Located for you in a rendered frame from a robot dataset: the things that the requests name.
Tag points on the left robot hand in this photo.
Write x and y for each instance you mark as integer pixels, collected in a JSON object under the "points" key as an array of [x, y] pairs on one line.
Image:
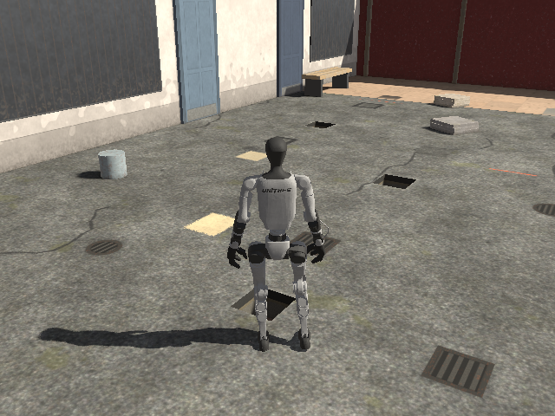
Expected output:
{"points": [[231, 255]]}

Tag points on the right robot upper arm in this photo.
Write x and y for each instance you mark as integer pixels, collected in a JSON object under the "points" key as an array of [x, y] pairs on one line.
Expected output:
{"points": [[303, 183]]}

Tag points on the left robot thigh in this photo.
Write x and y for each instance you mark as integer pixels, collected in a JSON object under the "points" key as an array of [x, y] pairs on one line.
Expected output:
{"points": [[256, 254]]}

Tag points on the robot torso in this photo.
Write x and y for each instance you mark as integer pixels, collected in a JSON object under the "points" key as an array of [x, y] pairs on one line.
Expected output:
{"points": [[277, 209]]}

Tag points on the right robot hand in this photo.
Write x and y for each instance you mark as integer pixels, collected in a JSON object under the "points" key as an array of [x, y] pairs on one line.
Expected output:
{"points": [[316, 249]]}

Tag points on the robot right forearm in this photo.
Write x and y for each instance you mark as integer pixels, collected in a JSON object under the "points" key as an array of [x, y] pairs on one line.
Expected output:
{"points": [[316, 231]]}

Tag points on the left robot upper arm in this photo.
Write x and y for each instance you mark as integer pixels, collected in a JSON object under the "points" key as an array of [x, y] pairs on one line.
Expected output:
{"points": [[249, 184]]}

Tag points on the robot left forearm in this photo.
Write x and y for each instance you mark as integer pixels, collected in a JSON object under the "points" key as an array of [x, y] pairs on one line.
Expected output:
{"points": [[237, 233]]}

